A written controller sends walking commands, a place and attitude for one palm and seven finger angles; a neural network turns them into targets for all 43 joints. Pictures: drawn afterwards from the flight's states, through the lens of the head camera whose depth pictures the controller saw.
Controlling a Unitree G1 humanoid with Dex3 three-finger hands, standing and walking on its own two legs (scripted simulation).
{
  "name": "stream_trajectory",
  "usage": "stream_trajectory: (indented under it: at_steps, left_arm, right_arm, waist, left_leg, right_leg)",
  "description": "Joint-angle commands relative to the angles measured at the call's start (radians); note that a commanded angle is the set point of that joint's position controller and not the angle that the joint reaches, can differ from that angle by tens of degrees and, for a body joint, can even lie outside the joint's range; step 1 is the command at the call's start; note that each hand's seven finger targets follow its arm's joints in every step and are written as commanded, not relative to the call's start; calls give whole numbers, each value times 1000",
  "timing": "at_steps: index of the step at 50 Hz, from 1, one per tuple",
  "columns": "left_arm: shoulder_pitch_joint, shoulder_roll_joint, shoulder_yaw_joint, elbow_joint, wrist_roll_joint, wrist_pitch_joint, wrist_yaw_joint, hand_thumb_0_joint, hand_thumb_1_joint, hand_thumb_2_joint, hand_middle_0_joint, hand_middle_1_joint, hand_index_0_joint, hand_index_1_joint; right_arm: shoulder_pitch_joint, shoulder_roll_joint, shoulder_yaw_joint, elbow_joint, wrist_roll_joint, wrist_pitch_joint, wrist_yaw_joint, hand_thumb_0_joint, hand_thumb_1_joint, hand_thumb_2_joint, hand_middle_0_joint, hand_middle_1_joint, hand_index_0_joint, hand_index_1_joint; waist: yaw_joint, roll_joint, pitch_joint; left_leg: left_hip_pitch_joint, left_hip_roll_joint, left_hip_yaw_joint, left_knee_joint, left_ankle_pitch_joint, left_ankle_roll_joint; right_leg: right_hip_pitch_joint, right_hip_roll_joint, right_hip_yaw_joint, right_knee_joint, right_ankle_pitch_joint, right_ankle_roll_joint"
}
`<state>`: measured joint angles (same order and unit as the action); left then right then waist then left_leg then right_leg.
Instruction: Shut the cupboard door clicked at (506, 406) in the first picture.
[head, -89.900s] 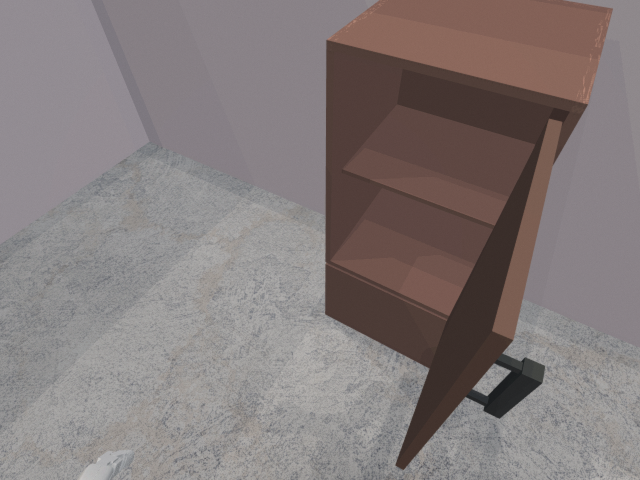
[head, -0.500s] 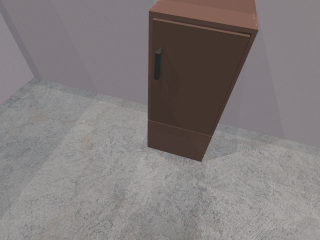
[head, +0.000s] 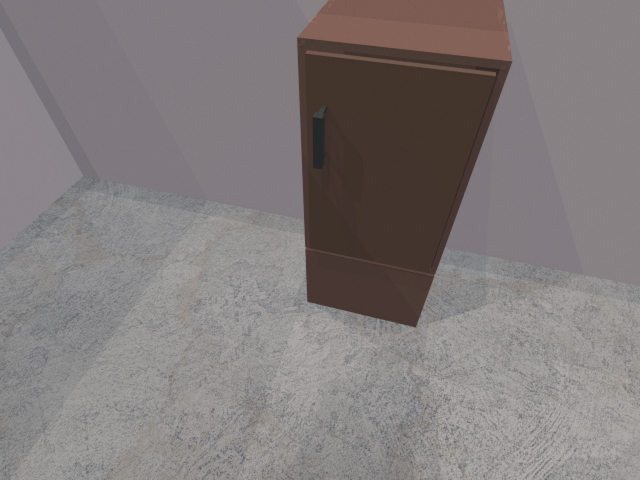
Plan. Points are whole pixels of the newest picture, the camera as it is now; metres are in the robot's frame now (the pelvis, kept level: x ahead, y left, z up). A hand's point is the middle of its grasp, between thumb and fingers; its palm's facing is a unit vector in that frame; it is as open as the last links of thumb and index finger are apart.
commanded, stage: let the arm hang, fingers relaxed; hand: left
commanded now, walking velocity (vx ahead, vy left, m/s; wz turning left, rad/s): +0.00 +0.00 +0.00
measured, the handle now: (321, 137) +0.81 +0.04 -0.01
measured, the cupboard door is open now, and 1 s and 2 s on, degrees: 0 0 0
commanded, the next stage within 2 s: look to check the result in 0.28 s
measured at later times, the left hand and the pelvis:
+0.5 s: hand out of the picture -0.03 +0.15 -0.18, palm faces +0.03 -0.99 -0.17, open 7.4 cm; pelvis +0.01 +0.00 +0.00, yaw +0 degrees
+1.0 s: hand out of the picture -0.01 +0.14 -0.17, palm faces +0.04 -0.99 -0.16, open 7.4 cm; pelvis +0.02 -0.01 +0.00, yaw +0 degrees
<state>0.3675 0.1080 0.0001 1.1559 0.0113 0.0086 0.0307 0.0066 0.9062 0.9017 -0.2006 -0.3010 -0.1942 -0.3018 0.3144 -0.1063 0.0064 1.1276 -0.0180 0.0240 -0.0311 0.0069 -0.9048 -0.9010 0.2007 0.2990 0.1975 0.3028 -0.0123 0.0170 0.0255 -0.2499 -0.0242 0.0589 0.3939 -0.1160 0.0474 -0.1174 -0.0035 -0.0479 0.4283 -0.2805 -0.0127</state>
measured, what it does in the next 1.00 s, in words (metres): stands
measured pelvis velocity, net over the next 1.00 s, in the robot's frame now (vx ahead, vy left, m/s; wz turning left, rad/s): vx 0.02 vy -0.01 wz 0.00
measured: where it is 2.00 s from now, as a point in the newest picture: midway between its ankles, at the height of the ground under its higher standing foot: outside the picture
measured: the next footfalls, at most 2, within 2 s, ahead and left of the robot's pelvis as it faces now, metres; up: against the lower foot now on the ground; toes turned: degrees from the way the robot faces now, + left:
none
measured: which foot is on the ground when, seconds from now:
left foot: down 0.00-1.00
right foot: down 0.00-1.00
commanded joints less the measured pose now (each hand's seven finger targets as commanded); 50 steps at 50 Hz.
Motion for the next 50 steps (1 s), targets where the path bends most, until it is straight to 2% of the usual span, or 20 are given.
stream_trajectory:
  at_steps: [1,7,13,15,17,20,22,25,30,35,45,49,50]
  left_arm:
    - [97,90,18,-10,1,-12,10,0,900,900,-200,-300,-200,-300]
    - [83,85,20,-20,1,-16,10,0,900,900,-200,-300,-200,-300]
    - [70,89,19,-23,-2,-19,9,0,900,900,-200,-300,-200,-300]
    - [71,96,20,-21,-1,-21,10,0,900,900,-200,-300,-200,-300]
    - [63,94,19,-20,-3,-19,9,0,900,900,-200,-300,-200,-300]
    - [68,103,20,-19,-3,-20,9,0,900,900,-200,-300,-200,-300]
    - [65,98,19,-15,-4,-20,9,0,900,900,-200,-300,-200,-300]
    - [69,103,18,-15,-3,-20,10,0,900,900,-200,-300,-200,-300]
    - [70,105,19,-12,-3,-19,10,0,900,900,-200,-300,-200,-300]
    - [69,106,17,-11,-3,-19,10,0,900,900,-200,-300,-200,-300]
    - [67,106,18,-10,-3,-20,11,0,900,900,-200,-300,-200,-300]
    - [65,96,18,-9,-4,-20,11,0,900,900,-200,-300,-200,-300]
    - [68,105,18,-11,-3,-21,11,0,900,900,-200,-300,-200,-300]
  right_arm:
    - [75,-99,-18,-18,2,-16,-9,0,-900,-900,200,300,200,300]
    - [79,-91,-17,-20,2,-20,-10,0,-900,-900,200,300,200,300]
    - [75,-97,-16,-22,3,-25,-11,0,-900,-900,200,300,200,300]
    - [78,-104,-16,-24,5,-26,-11,0,-900,-900,200,300,200,300]
    - [75,-102,-14,-20,4,-25,-11,0,-900,-900,200,300,200,300]
    - [76,-112,-15,-22,6,-25,-11,0,-900,-900,200,300,200,300]
    - [74,-109,-14,-19,5,-27,-12,0,-900,-900,200,300,200,300]
    - [70,-116,-14,-19,7,-25,-12,0,-900,-900,200,300,200,300]
    - [66,-118,-13,-19,8,-26,-13,0,-900,-900,200,300,200,300]
    - [62,-117,-12,-15,9,-25,-13,0,-900,-900,200,300,200,300]
    - [53,-120,-10,-13,9,-29,-15,0,-900,-900,200,300,200,300]
    - [53,-114,-9,-8,6,-28,-15,0,-900,-900,200,300,200,300]
    - [53,-117,-10,-11,9,-27,-14,0,-900,-900,200,300,200,300]
  waist:
    - [4,-22,105]
    - [3,-21,112]
    - [3,-5,80]
    - [3,-19,78]
    - [1,-4,92]
    - [3,-23,74]
    - [1,-8,72]
    - [4,-28,80]
    - [4,-17,69]
    - [2,-31,77]
    - [5,-21,79]
    - [3,-18,89]
    - [5,-32,89]
  left_leg:
    - [12,109,-155,-107,-154,-2]
    - [18,104,-147,-92,-113,-5]
    - [44,107,-142,-83,-65,-6]
    - [54,109,-140,-74,-38,-6]
    - [49,109,-142,-79,-54,-7]
    - [62,111,-143,-74,-32,-6]
    - [71,113,-144,-78,-22,-5]
    - [75,114,-142,-74,-15,-4]
    - [84,116,-143,-77,-3,-2]
    - [86,116,-146,-78,-6,-2]
    - [99,117,-140,-68,42,-2]
    - [91,113,-137,-72,23,-5]
    - [95,115,-139,-66,35,-4]
  right_leg:
    - [-141,-85,101,-123,-54,-39]
    - [-141,-89,104,-127,-29,-39]
    - [-116,-91,107,-128,10,-39]
    - [-112,-92,105,-132,19,-39]
    - [-116,-93,105,-136,8,-39]
    - [-99,-89,102,-134,23,-38]
    - [-97,-92,102,-132,32,-37]
    - [-101,-92,100,-139,28,-37]
    - [-89,-91,97,-138,37,-35]
    - [-94,-92,99,-142,32,-35]
    - [-82,-95,96,-145,67,-34]
    - [-82,-97,97,-148,60,-34]
    - [-84,-95,97,-151,64,-35]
